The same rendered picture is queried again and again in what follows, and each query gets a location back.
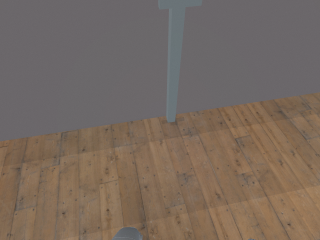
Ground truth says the robot left thigh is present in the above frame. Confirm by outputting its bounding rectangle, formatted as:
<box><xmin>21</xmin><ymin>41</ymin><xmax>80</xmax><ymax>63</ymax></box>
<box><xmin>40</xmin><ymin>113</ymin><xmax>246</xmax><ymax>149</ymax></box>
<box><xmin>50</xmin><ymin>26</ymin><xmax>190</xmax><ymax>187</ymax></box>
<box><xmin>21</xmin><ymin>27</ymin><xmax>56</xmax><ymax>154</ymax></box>
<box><xmin>112</xmin><ymin>227</ymin><xmax>143</xmax><ymax>240</ymax></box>

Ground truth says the panel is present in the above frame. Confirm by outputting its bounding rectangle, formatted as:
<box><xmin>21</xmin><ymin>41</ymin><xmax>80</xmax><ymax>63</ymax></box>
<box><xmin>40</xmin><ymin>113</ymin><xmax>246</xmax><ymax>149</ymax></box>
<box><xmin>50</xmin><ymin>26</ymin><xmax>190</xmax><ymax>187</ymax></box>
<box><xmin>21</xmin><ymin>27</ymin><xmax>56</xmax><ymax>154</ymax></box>
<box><xmin>158</xmin><ymin>0</ymin><xmax>202</xmax><ymax>123</ymax></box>

